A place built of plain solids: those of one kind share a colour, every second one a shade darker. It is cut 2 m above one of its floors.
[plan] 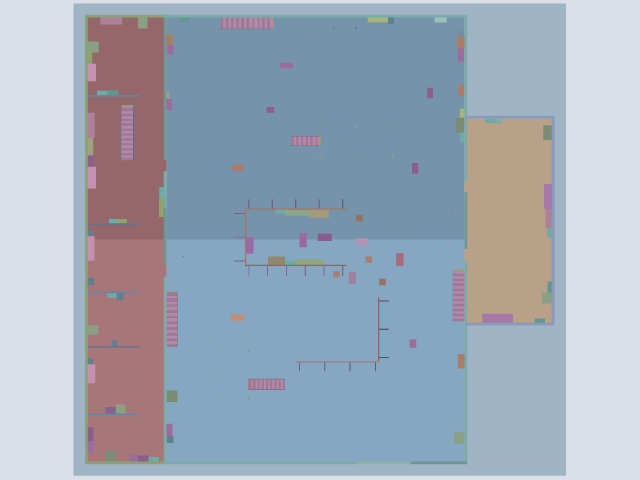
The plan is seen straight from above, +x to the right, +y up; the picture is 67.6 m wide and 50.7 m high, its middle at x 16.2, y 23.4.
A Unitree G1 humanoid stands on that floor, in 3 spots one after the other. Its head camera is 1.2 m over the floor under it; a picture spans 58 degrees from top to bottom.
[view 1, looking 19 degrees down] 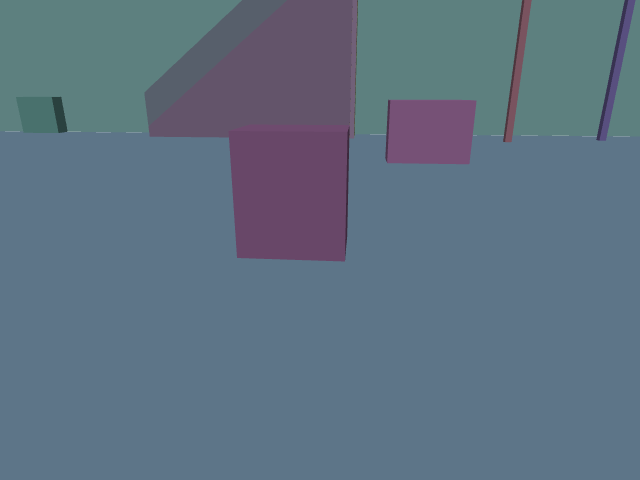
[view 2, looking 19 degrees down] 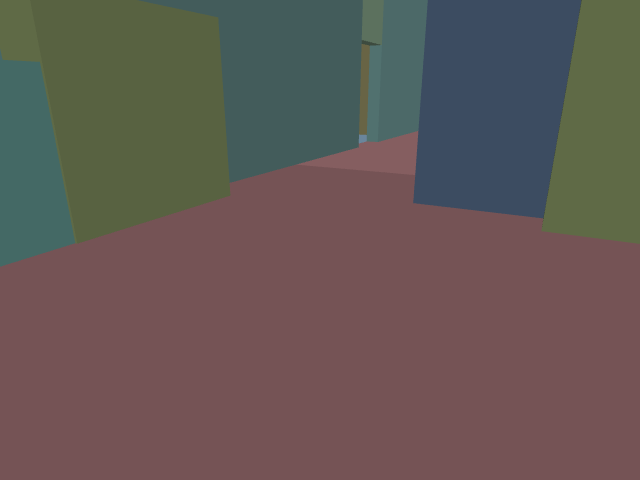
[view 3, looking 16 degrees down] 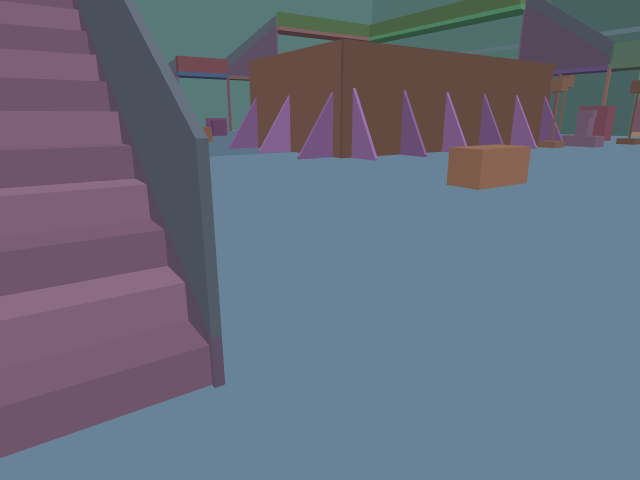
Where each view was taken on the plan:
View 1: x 11.44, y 33.85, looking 95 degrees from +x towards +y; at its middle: roadcase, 3.18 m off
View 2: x -4.17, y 29.85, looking -62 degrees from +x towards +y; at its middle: floor_annex_ground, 3.69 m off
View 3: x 0.56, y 10.37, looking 56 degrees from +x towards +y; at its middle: floor_bay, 4.35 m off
